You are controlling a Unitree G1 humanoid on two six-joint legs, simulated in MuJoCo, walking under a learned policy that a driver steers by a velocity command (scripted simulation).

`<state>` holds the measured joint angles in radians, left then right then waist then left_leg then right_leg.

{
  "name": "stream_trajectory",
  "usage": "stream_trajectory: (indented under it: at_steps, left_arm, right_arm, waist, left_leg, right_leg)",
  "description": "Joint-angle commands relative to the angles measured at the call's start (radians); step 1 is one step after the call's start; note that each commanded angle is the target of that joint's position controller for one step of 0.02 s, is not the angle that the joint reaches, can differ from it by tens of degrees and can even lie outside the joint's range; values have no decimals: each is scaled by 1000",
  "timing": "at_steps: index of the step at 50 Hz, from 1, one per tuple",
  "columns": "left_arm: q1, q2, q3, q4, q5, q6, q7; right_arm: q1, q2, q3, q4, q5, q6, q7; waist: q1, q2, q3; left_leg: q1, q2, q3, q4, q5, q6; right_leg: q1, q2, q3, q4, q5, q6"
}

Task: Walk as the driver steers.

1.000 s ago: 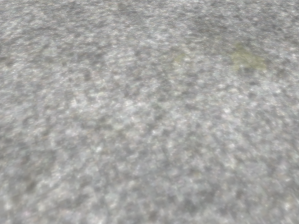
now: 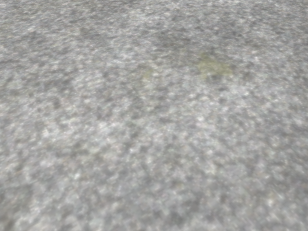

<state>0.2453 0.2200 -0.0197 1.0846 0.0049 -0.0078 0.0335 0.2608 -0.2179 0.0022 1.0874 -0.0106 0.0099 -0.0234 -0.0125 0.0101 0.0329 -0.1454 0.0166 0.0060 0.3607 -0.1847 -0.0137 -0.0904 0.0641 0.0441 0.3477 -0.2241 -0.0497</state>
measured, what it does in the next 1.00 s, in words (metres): walks ahead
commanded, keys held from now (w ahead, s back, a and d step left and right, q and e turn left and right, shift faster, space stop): no key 0.30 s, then w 0.70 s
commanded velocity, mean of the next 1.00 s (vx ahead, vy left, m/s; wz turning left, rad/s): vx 0.24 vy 0.00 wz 0.00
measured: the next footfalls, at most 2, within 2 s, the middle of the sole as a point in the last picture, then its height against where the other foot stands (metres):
right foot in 1.06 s outside the picture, level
left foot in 1.60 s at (131, 183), level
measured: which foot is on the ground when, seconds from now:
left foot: down 0.00-1.00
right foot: down 0.00-0.60, up 0.62-1.00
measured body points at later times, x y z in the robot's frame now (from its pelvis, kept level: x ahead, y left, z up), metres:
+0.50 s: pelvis +0.03 +0.01 -0.01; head +0.02 +0.02 +0.44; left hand -0.02 +0.25 -0.16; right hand +0.02 -0.22 -0.16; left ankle +0.01 +0.11 -0.73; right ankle -0.02 -0.09 -0.75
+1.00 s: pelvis +0.24 +0.05 -0.02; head +0.28 +0.06 +0.43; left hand +0.43 +0.26 -0.15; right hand +0.11 -0.16 -0.15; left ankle +0.05 +0.12 -0.75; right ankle +0.39 -0.03 -0.72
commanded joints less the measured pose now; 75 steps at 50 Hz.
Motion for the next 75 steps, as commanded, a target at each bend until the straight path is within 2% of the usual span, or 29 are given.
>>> stream_trajectory:
  at_steps: [1,16,19,21,23,25,27,29,30,31,32,33,34,39,44,47,49,51,52,53,54,55,56,57,59,61,65,70,75]
  left_arm:
    - [32,99,13,-11,0,-8,4]
    - [100,56,6,36,2,-7,9]
    - [125,112,34,33,4,8,6]
    - [193,130,52,41,8,14,2]
    - [212,124,61,42,13,6,-1]
    - [193,131,70,29,20,-11,-5]
    - [139,125,75,12,8,-23,-9]
    - [67,96,70,-19,3,-32,-12]
    - [43,34,53,-44,7,-46,-18]
    - [36,15,48,-84,14,-54,-27]
    - [12,83,62,-85,42,-54,-34]
    - [7,58,59,-81,40,-59,-46]
    - [23,34,54,-70,28,-65,-55]
    - [-17,36,64,-85,29,-44,-66]
    - [-254,5,47,-183,18,-35,-66]
    - [-314,6,39,-214,10,-36,-62]
    - [-257,36,50,-210,9,-40,-51]
    - [-44,81,75,-147,8,-53,-37]
    - [107,100,90,-98,13,-61,-30]
    - [250,173,113,-68,38,-64,-20]
    - [250,237,127,-79,56,-60,-27]
    - [172,202,126,-81,9,-53,-39]
    - [61,141,109,-101,-1,-57,-41]
    - [14,79,94,-104,3,-68,-45]
    - [25,18,72,-78,10,-87,-36]
    - [83,29,68,-52,9,-104,-31]
    - [164,69,69,-37,5,-108,-29]
    - [261,59,57,-23,3,-105,-27]
    - [324,72,56,1,18,-99,-13]
  right_arm:
    - [42,-88,-11,-2,0,-6,-5]
    - [74,-47,1,52,0,-6,-12]
    - [60,-56,-10,31,-12,0,-5]
    - [11,-22,-6,-4,-27,-3,8]
    - [-26,-12,-5,-41,-34,-24,16]
    - [-30,-36,-15,-66,-24,-48,27]
    - [32,-25,-20,-62,-11,-67,32]
    - [231,-24,-33,9,-4,-77,25]
    - [353,-95,-53,30,-19,-86,15]
    - [467,-200,-81,62,-4,-77,17]
    - [380,-135,-68,47,-6,-68,16]
    - [280,-101,-58,6,-9,-75,22]
    - [219,-88,-53,-17,-11,-83,24]
    - [298,-41,-29,19,-2,-112,16]
    - [327,-33,-14,26,-6,-112,8]
    - [337,-55,-15,33,-8,-116,2]
    - [309,-76,-20,31,-8,-121,-1]
    - [271,-100,-29,24,-9,-118,-5]
    - [244,-108,-32,17,-3,-113,-2]
    - [253,-73,-24,-7,1,-111,5]
    - [373,48,-10,-20,22,-104,19]
    - [290,-58,-37,-29,3,-98,18]
    - [188,-70,-44,-70,-2,-102,21]
    - [139,-60,-45,-80,-7,-106,23]
    - [159,-21,-44,-73,-25,-86,31]
    - [160,4,-44,-78,-28,-66,41]
    - [-20,-21,-50,-146,-28,-46,51]
    - [-229,-7,-37,-218,-10,-52,56]
    - [-333,-21,-35,-262,-8,-63,51]
  waist:
    - [-2,-13,24]
    - [6,-10,15]
    - [20,-75,72]
    - [54,-136,153]
    - [61,-151,184]
    - [46,-127,156]
    - [-6,-116,137]
    - [-93,-43,97]
    - [-139,148,51]
    - [-145,321,27]
    - [-82,141,109]
    - [-41,54,150]
    - [-10,31,146]
    - [9,63,76]
    - [-24,81,122]
    - [-29,103,124]
    - [13,109,83]
    - [107,112,-33]
    - [177,96,-103]
    - [212,10,-198]
    - [113,-195,-281]
    - [116,-68,-230]
    - [73,-57,-68]
    - [50,-2,9]
    - [-14,-5,29]
    - [-32,-23,26]
    - [-10,-44,70]
    - [49,-65,76]
    - [74,-81,79]
  left_leg:
    - [29,78,-74,-31,89,30]
    - [13,67,-68,-21,25,35]
    - [-100,-16,-5,102,-310,60]
    - [-263,-46,44,245,-334,67]
    - [-333,-1,43,356,-258,77]
    - [-357,19,24,369,-282,90]
    - [-197,5,54,219,-201,101]
    - [169,-37,58,47,-114,99]
    - [310,155,-223,-116,-287,119]
    - [361,352,-602,-249,-492,209]
    - [257,366,-601,-245,-542,225]
    - [176,329,-519,-247,-476,215]
    - [142,284,-421,-258,-342,199]
    - [208,181,-140,-206,307,162]
    - [154,142,-51,-210,521,159]
    - [158,157,-29,-201,643,161]
    - [196,176,-12,-116,872,153]
    - [229,182,-1,126,1018,144]
    - [163,162,16,318,912,136]
    - [-19,113,41,603,564,131]
    - [-364,-86,47,996,-329,101]
    - [-458,-54,-73,1060,-276,124]
    - [-502,0,-67,1016,-173,131]
    - [-467,31,-62,959,-115,130]
    - [-355,67,-61,866,-90,109]
    - [-339,73,-40,809,-86,89]
    - [-478,99,11,664,39,56]
    - [-486,64,73,388,185,40]
    - [-492,22,94,242,148,79]
  right_leg:
    - [-90,-135,114,-77,126,-20]
    - [-81,-122,101,-69,56,-21]
    - [-134,-125,170,-99,-424,-82]
    - [-126,-232,330,-184,-635,-152]
    - [-121,-325,437,-228,-592,-209]
    - [-73,-330,409,-215,-464,-214]
    - [-141,-282,310,-164,-352,-180]
    - [-349,-177,173,0,-265,-123]
    - [-463,-69,25,295,-202,-78]
    - [-635,20,-88,550,-314,-52]
    - [-668,-55,-35,710,-279,-62]
    - [-666,-94,-13,751,-177,-65]
    - [-633,-120,-9,747,-94,-56]
    - [-630,-120,-93,718,30,-10]
    - [-605,-83,-167,469,110,6]
    - [-489,-48,-203,302,138,-25]
    - [-376,-15,-206,259,119,-66]
    - [-175,22,-185,223,84,-109]
    - [8,4,-163,145,123,-130]
    - [223,-188,51,117,-51,-171]
    - [418,-481,592,7,-109,-323]
    - [330,-443,665,-101,-266,-324]
    - [178,-418,506,-139,-282,-287]
    - [49,-374,400,-176,-158,-256]
    - [-86,-296,235,-198,46,-199]
    - [-105,-271,157,-206,178,-189]
    - [-70,-235,67,-244,265,-166]
    - [20,-204,-3,-224,462,-118]
    - [203,-255,-6,-160,613,-134]
Over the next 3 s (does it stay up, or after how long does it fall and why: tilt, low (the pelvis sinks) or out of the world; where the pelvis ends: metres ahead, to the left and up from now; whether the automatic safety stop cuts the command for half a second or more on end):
stays up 1.34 0.11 0.00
